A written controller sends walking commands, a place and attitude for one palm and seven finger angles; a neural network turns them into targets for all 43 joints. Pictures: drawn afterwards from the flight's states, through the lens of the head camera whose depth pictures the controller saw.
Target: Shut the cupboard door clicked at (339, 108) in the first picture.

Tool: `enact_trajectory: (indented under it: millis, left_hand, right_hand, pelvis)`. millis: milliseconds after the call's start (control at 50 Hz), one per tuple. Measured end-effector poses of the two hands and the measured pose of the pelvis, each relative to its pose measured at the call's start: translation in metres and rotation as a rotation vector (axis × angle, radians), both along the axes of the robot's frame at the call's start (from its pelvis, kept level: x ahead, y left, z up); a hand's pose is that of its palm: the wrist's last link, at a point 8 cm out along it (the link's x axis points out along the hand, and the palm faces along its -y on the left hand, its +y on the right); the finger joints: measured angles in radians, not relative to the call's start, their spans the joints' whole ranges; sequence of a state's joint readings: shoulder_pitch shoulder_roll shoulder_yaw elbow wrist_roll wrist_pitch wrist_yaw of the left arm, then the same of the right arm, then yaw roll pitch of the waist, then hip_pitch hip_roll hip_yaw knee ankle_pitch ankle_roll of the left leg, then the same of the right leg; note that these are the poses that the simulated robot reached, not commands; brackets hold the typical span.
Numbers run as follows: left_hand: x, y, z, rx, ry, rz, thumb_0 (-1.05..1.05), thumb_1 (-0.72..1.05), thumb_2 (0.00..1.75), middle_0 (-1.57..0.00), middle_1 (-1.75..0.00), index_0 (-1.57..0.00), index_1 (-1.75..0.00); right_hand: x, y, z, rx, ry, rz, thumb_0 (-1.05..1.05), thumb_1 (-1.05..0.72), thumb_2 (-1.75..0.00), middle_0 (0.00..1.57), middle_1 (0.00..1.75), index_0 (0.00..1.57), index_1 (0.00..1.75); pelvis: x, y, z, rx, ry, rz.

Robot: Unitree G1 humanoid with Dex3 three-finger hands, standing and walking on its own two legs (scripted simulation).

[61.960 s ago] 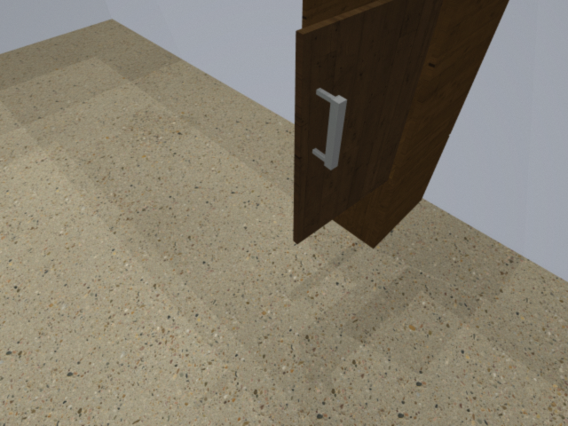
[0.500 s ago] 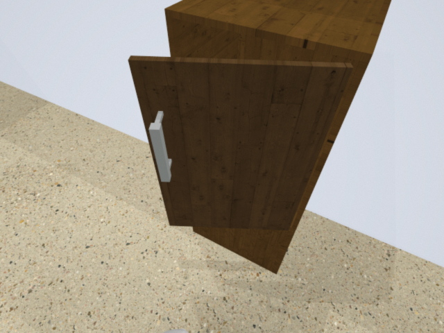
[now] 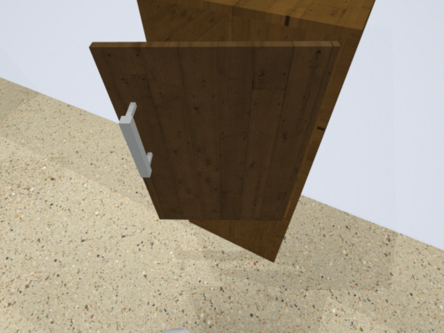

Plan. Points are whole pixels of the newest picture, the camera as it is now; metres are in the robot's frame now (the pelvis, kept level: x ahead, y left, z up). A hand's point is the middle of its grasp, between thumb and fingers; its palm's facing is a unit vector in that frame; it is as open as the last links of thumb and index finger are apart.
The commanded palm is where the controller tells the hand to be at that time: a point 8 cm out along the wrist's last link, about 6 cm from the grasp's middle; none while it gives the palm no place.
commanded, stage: come to a stop and stand still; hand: left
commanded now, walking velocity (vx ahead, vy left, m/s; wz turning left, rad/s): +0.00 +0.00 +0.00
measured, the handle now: (139, 142) +0.46 +0.21 +0.07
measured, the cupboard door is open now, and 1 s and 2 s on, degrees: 26 26 26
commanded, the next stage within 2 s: look again from close up in 0.66 s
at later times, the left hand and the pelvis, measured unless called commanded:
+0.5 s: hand out of the picture -0.04 +0.16 -0.16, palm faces +0.09 -0.98 -0.17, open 7.3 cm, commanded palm none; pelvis -0.04 -0.01 +0.02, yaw +1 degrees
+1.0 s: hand out of the picture -0.05 +0.16 -0.16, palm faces +0.07 -0.98 -0.20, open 7.3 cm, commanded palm none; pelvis -0.02 +0.00 +0.01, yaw +1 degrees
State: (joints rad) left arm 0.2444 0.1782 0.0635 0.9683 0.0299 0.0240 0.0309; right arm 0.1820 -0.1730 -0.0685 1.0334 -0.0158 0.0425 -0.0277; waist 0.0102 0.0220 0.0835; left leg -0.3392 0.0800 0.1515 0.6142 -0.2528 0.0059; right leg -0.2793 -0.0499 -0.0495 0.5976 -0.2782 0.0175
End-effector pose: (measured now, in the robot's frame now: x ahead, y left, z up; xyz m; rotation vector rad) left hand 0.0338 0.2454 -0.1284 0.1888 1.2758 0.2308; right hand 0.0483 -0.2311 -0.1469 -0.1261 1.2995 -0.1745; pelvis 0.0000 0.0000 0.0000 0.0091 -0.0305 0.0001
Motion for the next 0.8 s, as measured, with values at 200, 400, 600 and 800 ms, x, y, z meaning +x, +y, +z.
enact_trajectory:
  millis: [200, 400, 600, 800]
  left_hand:
    - [-0.014, -0.034, 0.002, -0.051, -0.029, -0.009, 0.0, 0.93, 0.9, -0.2, -0.3, -0.21, -0.3]
    - [-0.052, -0.029, -0.009, -0.105, 0.015, 0.032, 0.0, 0.94, 0.9, -0.2, -0.3, -0.21, -0.3]
    - [-0.112, -0.04, -0.003, -0.118, 0.158, 0.06, 0.0, 0.92, 0.9, -0.2, -0.3, -0.2, -0.3]
    - [-0.132, -0.06, -0.005, -0.148, 0.227, 0.057, 0.0, 0.91, 0.9, -0.2, -0.3, -0.2, -0.3]
  right_hand:
    - [-0.04, -0.012, 0.009, 0.011, 0.044, -0.013, 0.01, -0.92, -0.9, 0.2, 0.3, 0.2, 0.3]
    - [-0.087, 0.009, 0.021, 0.0, 0.111, 0.018, 0.01, -0.91, -0.9, 0.2, 0.3, 0.2, 0.3]
    - [-0.099, 0.024, 0.015, 0.051, 0.129, 0.015, 0.01, -0.91, -0.9, 0.2, 0.3, 0.2, 0.3]
    - [-0.105, 0.025, 0.014, 0.054, 0.147, 0.012, 0.01, -0.91, -0.9, 0.2, 0.3, 0.2, 0.3]
  pelvis:
    - [-0.021, -0.015, 0.008, -0.022, 0.009, 0.019]
    - [-0.036, -0.009, 0.014, -0.015, -0.001, 0.018]
    - [-0.039, -0.004, 0.017, -0.004, -0.003, 0.012]
    - [-0.037, -0.005, 0.014, -0.009, 0.013, 0.009]
